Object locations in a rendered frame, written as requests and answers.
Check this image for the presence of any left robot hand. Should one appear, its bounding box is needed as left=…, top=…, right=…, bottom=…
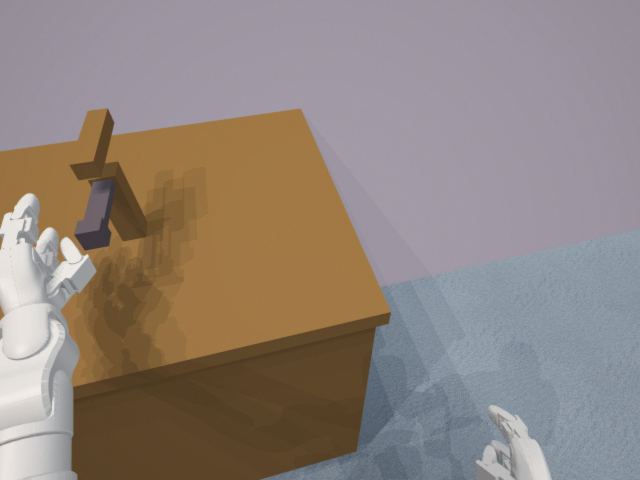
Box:
left=0, top=193, right=97, bottom=316

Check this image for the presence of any right robot hand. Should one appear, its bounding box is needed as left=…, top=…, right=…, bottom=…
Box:
left=476, top=405, right=552, bottom=480

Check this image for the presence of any tap lever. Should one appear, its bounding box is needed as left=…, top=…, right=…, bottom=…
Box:
left=74, top=179, right=116, bottom=251

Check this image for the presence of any counter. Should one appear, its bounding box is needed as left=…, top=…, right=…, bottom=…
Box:
left=0, top=108, right=391, bottom=480

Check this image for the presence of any left robot forearm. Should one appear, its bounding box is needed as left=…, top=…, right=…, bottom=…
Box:
left=0, top=303, right=80, bottom=480

